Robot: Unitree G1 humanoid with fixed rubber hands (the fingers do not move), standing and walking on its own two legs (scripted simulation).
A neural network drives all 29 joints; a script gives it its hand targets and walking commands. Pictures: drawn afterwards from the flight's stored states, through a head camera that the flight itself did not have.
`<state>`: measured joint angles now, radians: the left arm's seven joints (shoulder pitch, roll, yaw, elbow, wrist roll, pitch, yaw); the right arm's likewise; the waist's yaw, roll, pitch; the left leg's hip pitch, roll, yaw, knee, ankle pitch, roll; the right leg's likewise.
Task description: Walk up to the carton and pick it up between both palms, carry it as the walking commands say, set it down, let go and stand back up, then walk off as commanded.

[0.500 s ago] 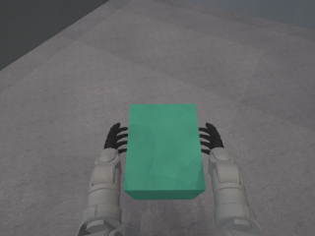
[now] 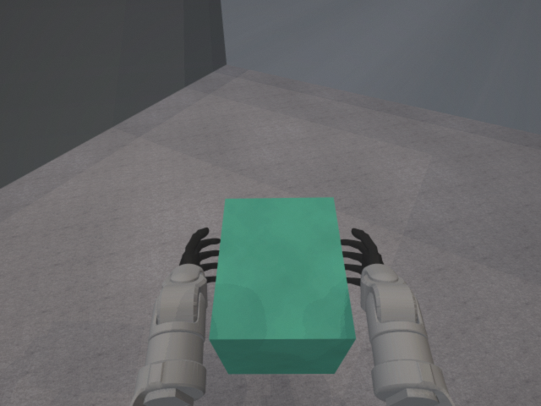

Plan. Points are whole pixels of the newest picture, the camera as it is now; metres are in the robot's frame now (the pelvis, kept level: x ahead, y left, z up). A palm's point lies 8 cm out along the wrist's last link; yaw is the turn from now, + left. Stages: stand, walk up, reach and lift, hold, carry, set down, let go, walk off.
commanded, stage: reach and lift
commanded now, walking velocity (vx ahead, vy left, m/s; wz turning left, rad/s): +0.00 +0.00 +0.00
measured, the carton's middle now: (280, 286) +0.33 +0.01 -0.02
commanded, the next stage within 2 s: hold in 1.08 s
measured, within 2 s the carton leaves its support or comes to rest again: neither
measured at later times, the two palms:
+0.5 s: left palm (195, 271) +0.30 +0.14 +0.05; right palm (376, 274) +0.30 -0.14 +0.05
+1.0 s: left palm (190, 279) +0.29 +0.15 +0.05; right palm (375, 280) +0.29 -0.14 +0.05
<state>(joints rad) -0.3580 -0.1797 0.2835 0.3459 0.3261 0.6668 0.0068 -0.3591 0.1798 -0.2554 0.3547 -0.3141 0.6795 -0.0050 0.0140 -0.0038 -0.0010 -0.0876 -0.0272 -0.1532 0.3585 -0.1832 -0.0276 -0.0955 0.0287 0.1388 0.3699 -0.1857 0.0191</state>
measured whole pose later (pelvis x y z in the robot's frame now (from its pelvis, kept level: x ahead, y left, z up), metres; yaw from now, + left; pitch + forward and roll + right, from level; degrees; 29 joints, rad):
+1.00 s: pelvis +0.01 +0.00 +0.00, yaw +1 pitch -8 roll +0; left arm -0.27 -0.15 0.19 0.25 0.30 0.77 -0.01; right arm -0.28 0.16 -0.19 0.26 -0.29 0.78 0.01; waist -0.01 0.00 0.01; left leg -0.02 -0.03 -0.15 0.33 -0.18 -0.02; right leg -0.01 0.02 0.12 0.32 -0.18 0.02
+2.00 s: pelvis +0.00 +0.00 +0.00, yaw +0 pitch -8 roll +0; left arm -0.25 -0.15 0.17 0.22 0.29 0.78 -0.01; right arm -0.25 0.15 -0.16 0.23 -0.29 0.79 0.01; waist 0.00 0.00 0.01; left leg -0.02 -0.02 -0.14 0.33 -0.18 -0.02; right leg -0.01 0.02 0.12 0.32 -0.18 0.02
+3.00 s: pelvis -0.04 +0.09 -0.03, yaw +16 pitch +6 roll +0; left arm -0.30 -0.16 0.09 -0.24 0.12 1.21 0.17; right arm -0.27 0.15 -0.10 -0.29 -0.14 1.24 -0.18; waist -0.01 0.05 -0.06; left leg -0.58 -0.12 0.03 0.86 -0.38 0.04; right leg -0.40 -0.07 -0.17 0.67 -0.36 -0.02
